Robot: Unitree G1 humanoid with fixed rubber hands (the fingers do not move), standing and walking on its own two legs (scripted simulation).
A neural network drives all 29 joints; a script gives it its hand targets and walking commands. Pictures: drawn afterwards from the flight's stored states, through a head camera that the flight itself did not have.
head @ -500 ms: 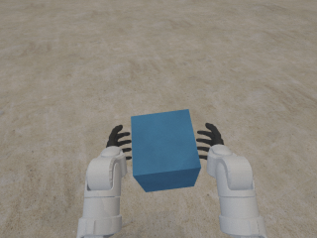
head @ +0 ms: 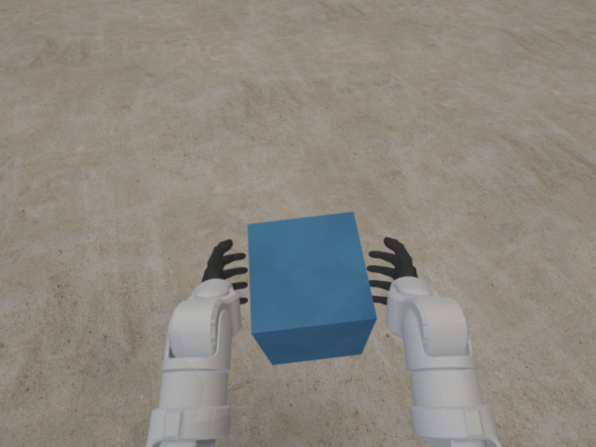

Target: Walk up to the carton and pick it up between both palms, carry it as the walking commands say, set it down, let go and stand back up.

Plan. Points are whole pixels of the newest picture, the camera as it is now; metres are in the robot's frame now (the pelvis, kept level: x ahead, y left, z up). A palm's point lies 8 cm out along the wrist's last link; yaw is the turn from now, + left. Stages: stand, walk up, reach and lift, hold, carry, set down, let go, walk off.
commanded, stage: carry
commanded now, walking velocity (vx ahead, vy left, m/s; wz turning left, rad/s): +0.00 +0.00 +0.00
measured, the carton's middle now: (309, 294) +0.36 +0.00 -0.04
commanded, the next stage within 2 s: none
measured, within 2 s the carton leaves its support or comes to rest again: neither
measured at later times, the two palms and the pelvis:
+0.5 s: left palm (232, 332) +0.25 +0.10 +0.05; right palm (427, 334) +0.25 -0.14 +0.04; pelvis -0.04 -0.02 +0.00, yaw +0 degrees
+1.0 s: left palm (198, 358) +0.20 +0.13 +0.09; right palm (424, 361) +0.20 -0.11 +0.09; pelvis -0.10 +0.01 -0.01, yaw +1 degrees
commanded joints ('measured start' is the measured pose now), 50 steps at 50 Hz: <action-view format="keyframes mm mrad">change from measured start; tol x32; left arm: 1 -437 -898 -412 110 -143 -132 -265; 50 -605 -1141 -528 -346 -363 147 -188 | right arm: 1 -413 904 313 119 94 -147 278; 50 -614 1130 480 -384 323 131 212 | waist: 1 12 16 -448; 50 -4 177 -260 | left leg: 1 100 124 -94 -41 524 38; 42 -67 48 -106 152 40 -10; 50 -65 339 -333 -223 604 204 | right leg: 1 248 -166 82 -94 555 -48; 42 -29 -318 272 -276 231 -92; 50 -144 -25 26 561 -208 49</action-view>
